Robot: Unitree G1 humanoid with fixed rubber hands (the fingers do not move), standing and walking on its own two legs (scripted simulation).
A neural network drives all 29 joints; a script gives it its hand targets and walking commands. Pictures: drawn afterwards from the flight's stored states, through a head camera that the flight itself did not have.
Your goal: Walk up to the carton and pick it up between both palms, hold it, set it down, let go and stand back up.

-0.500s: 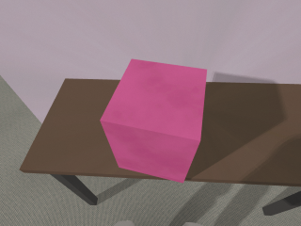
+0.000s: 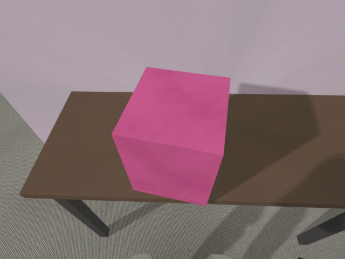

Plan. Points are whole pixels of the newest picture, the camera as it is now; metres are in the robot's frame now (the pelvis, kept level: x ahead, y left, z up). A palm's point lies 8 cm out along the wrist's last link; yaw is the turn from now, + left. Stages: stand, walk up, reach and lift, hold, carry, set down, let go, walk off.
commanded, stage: reach and lift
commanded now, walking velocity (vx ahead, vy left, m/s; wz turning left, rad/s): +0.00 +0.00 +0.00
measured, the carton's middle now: (177, 139) +0.39 +0.01 +0.05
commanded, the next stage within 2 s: none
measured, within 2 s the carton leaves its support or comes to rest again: neither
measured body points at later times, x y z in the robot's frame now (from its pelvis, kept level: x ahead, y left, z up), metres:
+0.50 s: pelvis -0.01 -0.01 +0.01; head +0.02 +0.02 +0.45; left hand +0.18 +0.27 -0.09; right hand +0.14 -0.28 -0.08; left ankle +0.02 +0.14 -0.70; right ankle +0.02 -0.10 -0.70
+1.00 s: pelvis -0.08 +0.00 +0.02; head -0.11 +0.02 +0.47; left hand +0.13 +0.27 -0.02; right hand +0.11 -0.24 -0.01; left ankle +0.00 +0.12 -0.70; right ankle -0.03 -0.09 -0.70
